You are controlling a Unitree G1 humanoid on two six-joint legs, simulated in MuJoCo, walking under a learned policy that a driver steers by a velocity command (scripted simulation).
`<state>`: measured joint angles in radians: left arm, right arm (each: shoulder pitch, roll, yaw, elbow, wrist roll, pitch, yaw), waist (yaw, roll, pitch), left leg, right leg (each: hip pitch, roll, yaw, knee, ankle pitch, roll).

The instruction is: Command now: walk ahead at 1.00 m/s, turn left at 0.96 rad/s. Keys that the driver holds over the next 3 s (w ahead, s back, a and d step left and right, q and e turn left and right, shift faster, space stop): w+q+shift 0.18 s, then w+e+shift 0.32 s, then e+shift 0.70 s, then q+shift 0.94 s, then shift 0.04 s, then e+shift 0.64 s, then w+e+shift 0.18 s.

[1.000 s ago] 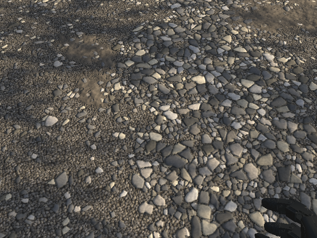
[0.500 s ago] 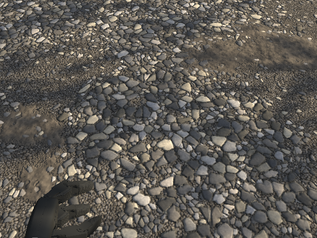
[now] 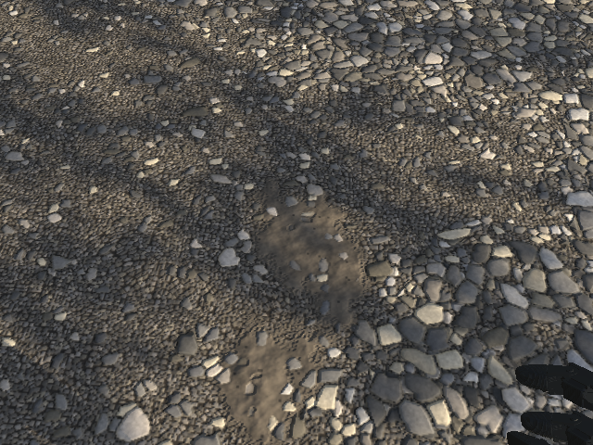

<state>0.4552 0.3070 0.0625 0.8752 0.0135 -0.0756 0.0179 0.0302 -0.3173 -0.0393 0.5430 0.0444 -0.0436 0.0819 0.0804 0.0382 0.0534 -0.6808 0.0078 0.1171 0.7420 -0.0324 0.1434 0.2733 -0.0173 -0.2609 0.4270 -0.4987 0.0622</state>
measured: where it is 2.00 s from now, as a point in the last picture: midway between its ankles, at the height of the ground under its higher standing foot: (358, 267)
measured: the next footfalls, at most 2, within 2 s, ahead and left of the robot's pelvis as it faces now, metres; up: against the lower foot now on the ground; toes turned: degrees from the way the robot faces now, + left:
left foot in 0.02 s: +0.22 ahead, +0.05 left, +0.00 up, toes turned +5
right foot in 0.46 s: +0.68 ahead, -0.06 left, +0.00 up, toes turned +10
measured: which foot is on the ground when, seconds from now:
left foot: up 0.00-0.00, down 0.02-0.46, up 0.48-0.88, down 0.90-1.00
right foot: down 0.00-0.02, up 0.04-0.44, down 0.46-0.88, up 0.90-1.00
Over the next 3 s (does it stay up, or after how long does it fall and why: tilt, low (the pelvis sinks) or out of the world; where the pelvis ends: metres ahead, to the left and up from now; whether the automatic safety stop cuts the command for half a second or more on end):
stays up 0.98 -0.11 0.03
